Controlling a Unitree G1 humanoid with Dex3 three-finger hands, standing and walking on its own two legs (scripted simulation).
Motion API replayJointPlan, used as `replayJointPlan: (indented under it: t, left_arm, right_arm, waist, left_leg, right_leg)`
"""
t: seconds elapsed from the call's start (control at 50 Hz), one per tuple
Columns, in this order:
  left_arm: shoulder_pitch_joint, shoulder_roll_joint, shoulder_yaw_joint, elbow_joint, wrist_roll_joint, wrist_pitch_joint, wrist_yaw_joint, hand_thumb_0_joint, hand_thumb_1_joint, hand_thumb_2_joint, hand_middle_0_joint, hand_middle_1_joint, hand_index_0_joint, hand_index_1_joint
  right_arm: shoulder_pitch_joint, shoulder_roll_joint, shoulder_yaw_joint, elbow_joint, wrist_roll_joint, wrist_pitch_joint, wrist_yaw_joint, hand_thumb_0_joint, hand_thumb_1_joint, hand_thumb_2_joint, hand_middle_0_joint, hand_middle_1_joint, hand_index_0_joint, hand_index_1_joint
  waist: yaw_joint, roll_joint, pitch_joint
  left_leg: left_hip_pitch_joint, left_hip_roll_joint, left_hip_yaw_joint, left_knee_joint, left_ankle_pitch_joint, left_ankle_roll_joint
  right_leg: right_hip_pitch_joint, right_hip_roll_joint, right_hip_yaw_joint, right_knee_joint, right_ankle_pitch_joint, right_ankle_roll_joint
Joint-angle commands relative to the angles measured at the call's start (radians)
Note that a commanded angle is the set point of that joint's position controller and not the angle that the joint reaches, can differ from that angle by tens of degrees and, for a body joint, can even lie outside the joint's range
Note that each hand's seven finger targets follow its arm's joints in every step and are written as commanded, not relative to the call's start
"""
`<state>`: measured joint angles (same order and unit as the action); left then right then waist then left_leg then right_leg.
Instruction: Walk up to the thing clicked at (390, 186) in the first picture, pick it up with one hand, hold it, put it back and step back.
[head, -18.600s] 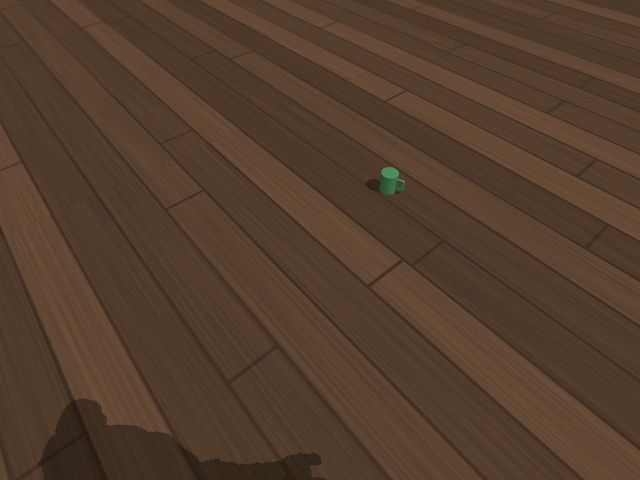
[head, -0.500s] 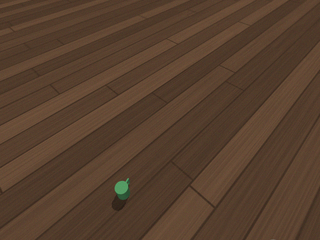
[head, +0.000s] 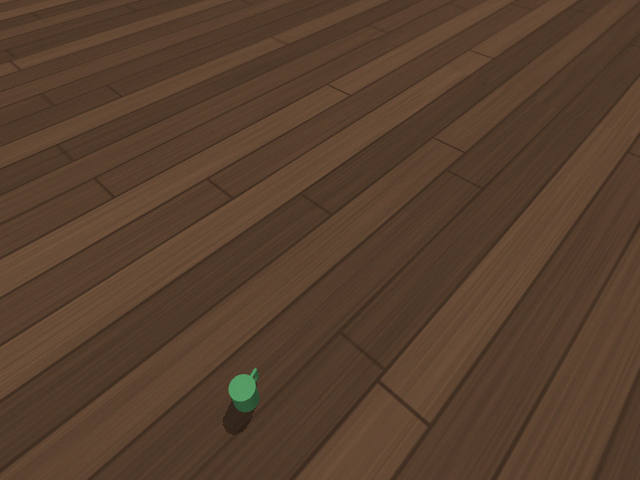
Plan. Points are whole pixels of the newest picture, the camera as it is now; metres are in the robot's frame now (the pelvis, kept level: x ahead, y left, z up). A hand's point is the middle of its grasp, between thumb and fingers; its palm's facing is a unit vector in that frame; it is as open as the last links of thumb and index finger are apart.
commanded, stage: walk up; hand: left
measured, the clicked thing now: (247, 388) +0.50 +0.22 -0.73
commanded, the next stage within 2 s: stand in 0.80 s
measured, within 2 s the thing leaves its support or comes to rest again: neither
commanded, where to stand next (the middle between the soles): +0.09 +0.00 m, yaw -2 degrees
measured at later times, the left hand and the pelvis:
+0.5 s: hand out of the picture +0.08 +0.25 -0.15, palm faces -0.03 -0.93 -0.36, open 7.4 cm; pelvis +0.01 -0.01 +0.01, yaw +0 degrees
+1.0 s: hand out of the picture +0.10 +0.24 -0.15, palm faces -0.04 -0.93 -0.35, open 7.4 cm; pelvis +0.00 -0.01 +0.01, yaw -1 degrees
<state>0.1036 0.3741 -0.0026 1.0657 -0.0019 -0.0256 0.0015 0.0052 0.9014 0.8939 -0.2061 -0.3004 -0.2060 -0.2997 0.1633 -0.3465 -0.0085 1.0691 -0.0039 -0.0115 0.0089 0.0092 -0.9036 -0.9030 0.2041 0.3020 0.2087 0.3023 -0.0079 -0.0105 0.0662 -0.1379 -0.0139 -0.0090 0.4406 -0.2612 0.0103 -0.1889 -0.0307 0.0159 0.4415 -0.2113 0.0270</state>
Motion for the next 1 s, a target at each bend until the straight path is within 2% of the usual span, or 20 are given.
replayJointPlan:
  t: [0.0, 0.06, 0.16, 0.38, 0.48, 0.5, 0.64, 0.76, 0.78, 0.84, 0.94, 0.98]
  left_arm:
    - [-0.04, 0.197, 0.043, -0.044, 0.001, -0.021, 0.01, 0.0, 0.9, 0.9, -0.2, -0.3, -0.2, -0.3]
    - [-0.051, 0.197, 0.041, -0.03, 0.002, -0.02, 0.01, 0.0, 0.9, 0.9, -0.2, -0.3, -0.2, -0.3]
    - [-0.07, 0.202, 0.043, -0.022, 0.005, -0.026, 0.011, 0.0, 0.9, 0.9, -0.2, -0.3, -0.2, -0.3]
    - [-0.066, 0.204, 0.048, -0.002, 0.014, -0.027, 0.011, 0.0, 0.9, 0.9, -0.2, -0.3, -0.2, -0.3]
    - [-0.072, 0.206, 0.052, -0.007, 0.016, -0.029, 0.013, 0.0, 0.9, 0.9, -0.2, -0.3, -0.2, -0.3]
    - [-0.058, 0.204, 0.052, -0.003, 0.015, -0.029, 0.013, 0.0, 0.9, 0.9, -0.2, -0.3, -0.2, -0.3]
    - [-0.062, 0.197, 0.052, -0.007, 0.017, -0.025, 0.013, 0.0, 0.9, 0.9, -0.2, -0.3, -0.2, -0.3]
    - [-0.052, 0.195, 0.053, -0.01, 0.016, -0.021, 0.013, 0.0, 0.9, 0.9, -0.2, -0.3, -0.2, -0.3]
    - [-0.067, 0.192, 0.044, 0.001, 0.003, -0.015, 0.013, 0.0, 0.9, 0.9, -0.2, -0.3, -0.2, -0.3]
    - [-0.052, 0.187, 0.045, 0.001, 0.0, -0.008, 0.011, 0.0, 0.9, 0.9, -0.2, -0.3, -0.2, -0.3]
    - [-0.055, 0.185, 0.039, 0.003, 0.004, -0.008, 0.008, 0.0, 0.9, 0.9, -0.2, -0.3, -0.2, -0.3]
    - [-0.059, 0.188, 0.039, 0.005, 0.005, -0.007, 0.01, 0.0, 0.9, 0.9, -0.2, -0.3, -0.2, -0.3]
  right_arm:
    - [-0.059, -0.234, -0.058, -0.056, 0.002, -0.018, -0.014, 0.0, -0.9, -0.9, 0.2, 0.3, 0.2, 0.3]
    - [-0.075, -0.225, -0.055, -0.046, 0.001, -0.016, -0.013, 0.0, -0.9, -0.9, 0.2, 0.3, 0.2, 0.3]
    - [-0.089, -0.222, -0.053, -0.037, -0.002, -0.015, -0.009, 0.0, -0.9, -0.9, 0.2, 0.3, 0.2, 0.3]
    - [-0.117, -0.221, -0.053, -0.023, -0.005, -0.01, -0.004, 0.0, -0.9, -0.9, 0.2, 0.3, 0.2, 0.3]
    - [-0.105, -0.218, -0.051, -0.018, -0.005, -0.008, -0.005, 0.0, -0.9, -0.9, 0.2, 0.3, 0.2, 0.3]
    - [-0.109, -0.217, -0.051, -0.019, -0.005, -0.009, -0.005, 0.0, -0.9, -0.9, 0.2, 0.3, 0.2, 0.3]
    - [-0.096, -0.219, -0.052, -0.011, -0.006, -0.006, -0.008, 0.0, -0.9, -0.9, 0.2, 0.3, 0.2, 0.3]
    - [-0.088, -0.224, -0.052, -0.01, -0.006, -0.008, -0.01, 0.0, -0.9, -0.9, 0.2, 0.3, 0.2, 0.3]
    - [-0.109, -0.212, -0.041, -0.01, -0.003, -0.017, -0.014, 0.0, -0.9, -0.9, 0.2, 0.3, 0.2, 0.3]
    - [-0.099, -0.223, -0.041, -0.002, -0.002, -0.023, -0.018, 0.0, -0.9, -0.9, 0.2, 0.3, 0.2, 0.3]
    - [-0.102, -0.22, -0.04, 0.006, 0.001, -0.023, -0.017, 0.0, -0.9, -0.9, 0.2, 0.3, 0.2, 0.3]
    - [-0.107, -0.218, -0.038, 0.009, 0.001, -0.019, -0.018, 0.0, -0.9, -0.9, 0.2, 0.3, 0.2, 0.3]
  waist:
    - [0.01, 0.036, -0.12]
    - [0.011, 0.014, -0.091]
    - [0.006, -0.015, -0.093]
    - [0.009, 0.004, -0.088]
    - [0.004, 0.001, -0.119]
    - [0.011, 0.009, -0.117]
    - [0.005, 0.009, -0.09]
    - [0.008, 0.016, -0.097]
    - [0.006, -0.015, -0.055]
    - [0.009, 0.007, -0.092]
    - [0.005, 0.016, -0.133]
    - [0.005, 0.014, -0.119]
  left_leg:
    - [-0.011, 0.128, -0.1, -0.099, 0.235, 0.039]
    - [-0.024, 0.123, -0.096, -0.117, 0.196, 0.034]
    - [0.02, 0.116, -0.075, -0.117, 0.229, 0.028]
    - [0.046, 0.114, -0.071, -0.146, 0.159, 0.022]
    - [0.045, 0.115, -0.064, -0.146, 0.164, 0.021]
    - [0.059, 0.116, -0.062, -0.141, 0.178, 0.022]
    - [0.034, 0.117, -0.066, -0.149, 0.145, 0.023]
    - [0.038, 0.122, -0.067, -0.154, 0.168, 0.026]
    - [0.019, 0.142, -0.091, -0.178, 0.283, 0.012]
    - [0.056, 0.148, -0.085, -0.176, 0.332, 0.006]
    - [0.077, 0.146, -0.076, -0.174, 0.32, 0.001]
    - [0.059, 0.139, -0.075, -0.185, 0.272, -0.001]
  right_leg:
    - [0.097, -0.07, 0.047, -0.034, 0.209, -0.061]
    - [0.094, -0.076, 0.063, -0.053, 0.205, -0.057]
    - [0.086, -0.091, 0.077, -0.078, 0.252, -0.056]
    - [0.074, -0.085, 0.082, -0.121, 0.17, -0.049]
    - [0.105, -0.091, 0.084, -0.119, 0.202, -0.051]
    - [0.092, -0.089, 0.084, -0.116, 0.203, -0.052]
    - [0.086, -0.086, 0.087, -0.123, 0.187, -0.054]
    - [0.098, -0.08, 0.082, -0.111, 0.205, -0.053]
    - [0.085, -0.086, 0.08, -0.106, 0.27, -0.048]
    - [0.108, -0.085, 0.071, -0.104, 0.279, -0.045]
    - [0.137, -0.093, 0.077, -0.121, 0.29, -0.043]
    - [0.13, -0.091, 0.076, -0.136, 0.258, -0.042]
